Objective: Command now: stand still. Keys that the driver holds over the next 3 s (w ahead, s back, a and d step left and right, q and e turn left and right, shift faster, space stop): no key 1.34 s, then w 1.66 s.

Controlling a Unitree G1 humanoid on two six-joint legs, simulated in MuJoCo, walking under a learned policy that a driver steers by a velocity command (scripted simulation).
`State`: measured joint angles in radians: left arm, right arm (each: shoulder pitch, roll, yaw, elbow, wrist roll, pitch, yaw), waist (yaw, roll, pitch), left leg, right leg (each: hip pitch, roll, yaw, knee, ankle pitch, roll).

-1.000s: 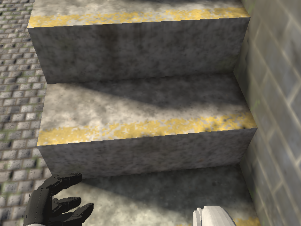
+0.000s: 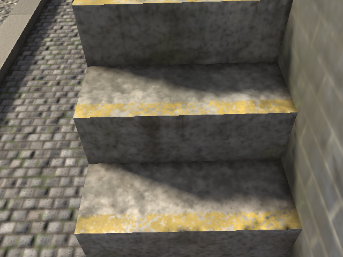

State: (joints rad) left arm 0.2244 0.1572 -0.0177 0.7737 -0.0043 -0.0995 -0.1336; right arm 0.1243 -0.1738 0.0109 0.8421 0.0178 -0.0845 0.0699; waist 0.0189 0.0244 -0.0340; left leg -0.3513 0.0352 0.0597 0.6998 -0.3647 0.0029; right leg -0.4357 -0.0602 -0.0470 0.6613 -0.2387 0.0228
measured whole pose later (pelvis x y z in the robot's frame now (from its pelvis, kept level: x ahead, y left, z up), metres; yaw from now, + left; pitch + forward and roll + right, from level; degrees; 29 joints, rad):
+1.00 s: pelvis +0.06 -0.01 +0.01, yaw -1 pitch +2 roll +0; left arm 0.26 0.18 -0.01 0.89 0.02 -0.05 -0.15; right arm 0.22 -0.20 0.00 1.07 0.02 -0.06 0.06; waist 0.01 0.03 -0.02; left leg -0.23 0.04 0.06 0.57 -0.38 -0.02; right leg -0.34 -0.04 -0.04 0.59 -0.29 0.01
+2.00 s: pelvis +0.17 -0.06 +0.06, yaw +0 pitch +9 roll -4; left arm 0.08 0.11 -0.01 0.57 0.01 0.03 -0.12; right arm 0.52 -0.18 -0.08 1.25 -0.11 0.04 0.13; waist 0.07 0.15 -0.16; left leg -0.25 0.16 -0.05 0.62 -0.08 0.08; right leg -0.86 0.11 -0.10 1.48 -0.78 -0.12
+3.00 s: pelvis +0.36 -0.01 +0.22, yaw +0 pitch +9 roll -1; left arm 0.51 0.14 -0.01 1.14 0.09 -0.05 -0.15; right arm 0.17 -0.18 0.05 0.75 0.01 0.07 0.02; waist 0.01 0.03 -0.17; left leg -1.31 0.04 -0.09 2.13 -0.46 0.20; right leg -0.28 0.02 -0.09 0.42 -0.30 -0.06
